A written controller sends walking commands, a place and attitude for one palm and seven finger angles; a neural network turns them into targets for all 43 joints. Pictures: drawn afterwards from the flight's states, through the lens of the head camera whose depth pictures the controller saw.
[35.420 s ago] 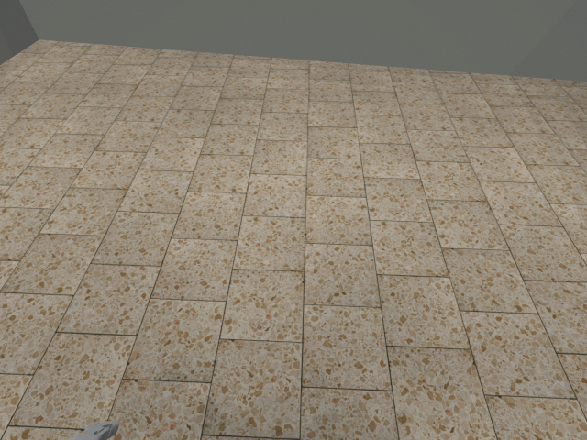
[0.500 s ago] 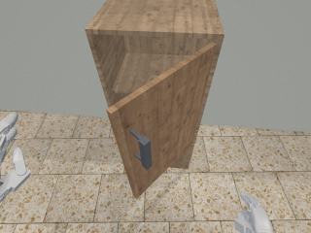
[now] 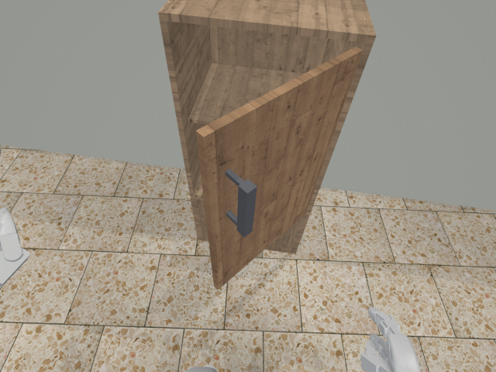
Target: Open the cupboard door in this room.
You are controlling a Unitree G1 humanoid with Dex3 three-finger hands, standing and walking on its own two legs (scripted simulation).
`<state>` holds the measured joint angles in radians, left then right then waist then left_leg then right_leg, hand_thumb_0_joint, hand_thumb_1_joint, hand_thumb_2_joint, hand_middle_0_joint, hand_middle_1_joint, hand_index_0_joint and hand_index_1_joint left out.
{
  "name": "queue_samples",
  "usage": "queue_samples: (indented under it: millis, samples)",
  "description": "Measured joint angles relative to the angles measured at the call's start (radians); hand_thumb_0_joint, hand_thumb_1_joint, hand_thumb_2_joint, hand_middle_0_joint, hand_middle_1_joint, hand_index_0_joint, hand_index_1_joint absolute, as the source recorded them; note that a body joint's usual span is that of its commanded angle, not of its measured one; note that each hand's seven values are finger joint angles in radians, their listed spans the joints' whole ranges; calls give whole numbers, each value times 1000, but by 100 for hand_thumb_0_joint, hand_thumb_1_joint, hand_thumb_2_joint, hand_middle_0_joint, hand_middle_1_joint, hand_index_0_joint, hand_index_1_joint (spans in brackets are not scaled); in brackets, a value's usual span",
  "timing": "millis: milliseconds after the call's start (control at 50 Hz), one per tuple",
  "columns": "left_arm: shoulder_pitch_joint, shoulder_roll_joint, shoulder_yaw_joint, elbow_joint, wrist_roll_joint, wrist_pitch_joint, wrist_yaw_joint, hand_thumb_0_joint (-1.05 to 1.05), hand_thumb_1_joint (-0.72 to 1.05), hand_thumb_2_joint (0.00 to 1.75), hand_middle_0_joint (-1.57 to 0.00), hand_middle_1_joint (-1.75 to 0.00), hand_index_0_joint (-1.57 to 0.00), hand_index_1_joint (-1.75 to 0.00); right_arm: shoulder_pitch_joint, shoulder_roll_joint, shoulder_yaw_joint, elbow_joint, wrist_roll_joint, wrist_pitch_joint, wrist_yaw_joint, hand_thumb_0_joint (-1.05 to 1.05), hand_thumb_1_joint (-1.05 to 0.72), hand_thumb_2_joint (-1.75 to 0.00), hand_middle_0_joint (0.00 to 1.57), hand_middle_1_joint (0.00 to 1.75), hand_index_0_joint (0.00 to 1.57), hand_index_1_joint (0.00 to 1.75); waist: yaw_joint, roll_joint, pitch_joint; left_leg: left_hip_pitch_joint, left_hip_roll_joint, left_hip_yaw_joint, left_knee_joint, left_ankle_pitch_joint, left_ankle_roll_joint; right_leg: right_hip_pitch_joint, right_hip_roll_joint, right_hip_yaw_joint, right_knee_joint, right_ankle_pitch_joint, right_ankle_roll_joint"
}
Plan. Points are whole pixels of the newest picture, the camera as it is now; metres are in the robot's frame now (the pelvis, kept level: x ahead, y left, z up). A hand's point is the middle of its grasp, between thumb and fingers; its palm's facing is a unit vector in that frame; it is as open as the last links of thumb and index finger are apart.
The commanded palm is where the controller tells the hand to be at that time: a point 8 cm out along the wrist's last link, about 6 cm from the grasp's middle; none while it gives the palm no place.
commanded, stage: step back with the hand held close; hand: left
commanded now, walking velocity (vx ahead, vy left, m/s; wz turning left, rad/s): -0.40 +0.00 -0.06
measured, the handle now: (238, 203) +0.40 +0.05 +0.02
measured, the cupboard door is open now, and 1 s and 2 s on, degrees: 51 51 51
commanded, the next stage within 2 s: stop stepping back and stand still in 0.48 s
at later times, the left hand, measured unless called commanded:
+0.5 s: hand (2, 310) +0.15 +0.25 +0.18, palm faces +0.33 -0.83 -0.46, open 7.4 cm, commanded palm +0.07 +0.29 +0.19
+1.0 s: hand out of the picture +0.03 +0.23 +0.17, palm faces +0.32 -0.81 -0.49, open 7.4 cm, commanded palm -0.01 +0.28 +0.19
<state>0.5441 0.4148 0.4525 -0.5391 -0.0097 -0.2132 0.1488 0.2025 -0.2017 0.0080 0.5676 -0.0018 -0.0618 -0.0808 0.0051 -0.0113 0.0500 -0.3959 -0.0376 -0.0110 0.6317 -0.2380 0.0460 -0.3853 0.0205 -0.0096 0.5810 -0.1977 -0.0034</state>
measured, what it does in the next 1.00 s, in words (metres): walks backwards: right foot, then left foot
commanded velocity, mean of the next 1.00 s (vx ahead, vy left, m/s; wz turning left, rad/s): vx -0.13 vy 0.02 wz -0.03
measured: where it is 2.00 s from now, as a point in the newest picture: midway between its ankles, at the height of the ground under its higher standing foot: outside the picture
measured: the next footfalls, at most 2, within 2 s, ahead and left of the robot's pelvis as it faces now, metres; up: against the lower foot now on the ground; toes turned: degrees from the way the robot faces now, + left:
right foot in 0.54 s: -0.17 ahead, -0.11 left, +0.00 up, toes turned -4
left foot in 0.74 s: -0.10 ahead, +0.10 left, +0.00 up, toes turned +0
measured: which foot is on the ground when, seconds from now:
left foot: down 0.00-0.56, up 0.58-0.72, down 0.74-1.00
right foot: down 0.00-0.16, up 0.18-0.52, down 0.54-1.00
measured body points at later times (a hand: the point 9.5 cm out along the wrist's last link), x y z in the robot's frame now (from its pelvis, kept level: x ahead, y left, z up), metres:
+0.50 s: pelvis -0.08 +0.00 +0.02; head -0.03 +0.03 +0.46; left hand +0.12 +0.29 +0.20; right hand +0.11 -0.21 -0.06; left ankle +0.05 +0.09 -0.72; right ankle -0.20 -0.12 -0.70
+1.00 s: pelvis -0.17 -0.01 +0.01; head -0.17 +0.00 +0.46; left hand +0.01 +0.27 +0.20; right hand -0.04 -0.27 -0.07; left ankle -0.10 +0.08 -0.71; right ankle -0.21 -0.11 -0.72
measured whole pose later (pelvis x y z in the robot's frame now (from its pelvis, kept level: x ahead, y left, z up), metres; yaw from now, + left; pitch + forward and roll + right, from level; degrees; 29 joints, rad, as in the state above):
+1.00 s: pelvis -0.17 -0.01 +0.01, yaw -3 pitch +0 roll -1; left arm 0.64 0.44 0.42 -0.53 -0.05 -0.20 0.14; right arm 0.25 -0.21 0.00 0.63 -0.01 -0.11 -0.07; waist -0.03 -0.02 -0.02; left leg -0.41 -0.02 0.01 0.63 -0.26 0.01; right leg -0.17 0.03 -0.04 0.47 -0.31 -0.04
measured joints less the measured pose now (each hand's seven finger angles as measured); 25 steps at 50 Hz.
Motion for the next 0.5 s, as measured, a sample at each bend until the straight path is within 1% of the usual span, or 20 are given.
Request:
queue_samples:
  millis: [40,100,120,140,160,180,220,260,300,340,380,460,500]
  samples:
    - [-2,-8,-13,-10,-6,-3,2,1,89,90,-21,-31,-21,-30,-9,-5,-5,8,1,0,5,2,-90,-90,21,31,21,30,-2,5,-1,-22,6,-5,27,-33,-9,-6,6,-6,-10,10,-4]
    - [-5,-8,-38,-29,-13,-6,5,1,89,90,-21,-31,-21,-30,-23,-15,-16,26,1,7,7,2,-90,-90,21,31,21,30,-14,5,-2,-42,14,-8,74,-90,-26,-18,4,-19,-14,23,-2]
    - [-5,-3,-40,-36,-14,-6,6,1,89,90,-21,-31,-21,-30,-28,-16,-19,32,1,11,5,2,-90,-90,21,31,21,30,-20,1,0,-41,14,-5,62,-65,-22,-23,0,-22,-12,25,2]
    - [-3,5,-39,-42,-16,-5,6,1,89,90,-21,-31,-21,-30,-34,-16,-22,35,2,15,1,2,-90,-90,21,31,21,30,-23,-6,4,-39,13,1,43,-13,-14,-27,-5,-22,-10,28,6]
    - [1,15,-32,-45,-17,-5,6,1,89,90,-21,-31,-21,-30,-38,-14,-23,37,2,18,-3,2,-90,-90,21,31,21,30,-22,-18,8,-38,9,9,34,12,-2,-32,-11,-16,-7,31,10]
    - [7,23,-22,-45,-15,-8,5,1,89,90,-21,-31,-21,-30,-40,-12,-23,35,1,17,-7,2,-90,-90,21,30,21,30,-18,-23,11,-37,8,16,26,18,9,-44,-8,-5,18,0,13]
    - [12,33,-3,-34,-8,-10,2,1,88,90,-22,-31,-22,-30,-38,-2,-29,32,-11,3,-13,2,-90,-90,21,30,21,30,-21,-12,11,-35,15,10,0,25,21,-69,23,24,185,-112,14]
    - [13,43,13,-34,-12,-9,6,1,88,90,-22,-31,-22,-30,-29,16,-32,39,-17,-21,-9,2,-90,-90,20,30,20,30,-16,-5,1,-30,24,-1,-52,60,20,-68,50,39,330,-205,10]
    - [19,40,20,-42,-20,-12,14,1,88,90,-21,-31,-22,-30,-25,31,-25,50,-19,-43,1,2,-90,-90,20,30,20,30,0,-5,-14,-22,39,1,-112,99,17,-33,54,33,364,-259,13]
    - [20,24,10,-50,-26,-6,18,1,89,90,-21,-31,-21,-30,-29,41,-15,60,-21,-59,12,2,-90,-90,20,30,20,30,14,-1,-28,-16,54,10,-169,136,13,17,45,25,335,-287,17]
    - [10,12,-10,-51,-32,7,16,1,89,90,-21,-31,-21,-30,-40,48,-4,66,-23,-67,20,2,-90,-90,21,30,21,30,21,3,-39,-16,65,17,-221,174,9,69,38,21,278,-303,17]
    - [-17,19,-36,-38,-47,35,0,1,89,90,-21,-31,-21,-30,-76,61,12,58,-28,-62,31,2,-90,-90,21,31,21,30,17,3,-46,-31,75,30,-306,253,-4,167,29,8,98,-296,2]
    - [-14,42,-29,-39,-60,39,-11,1,89,90,-21,-31,-21,-30,-94,64,18,42,-29,-52,36,1,-90,-90,21,31,21,30,12,-6,-45,-52,74,41,-324,286,-14,217,22,-6,-40,-231,-12]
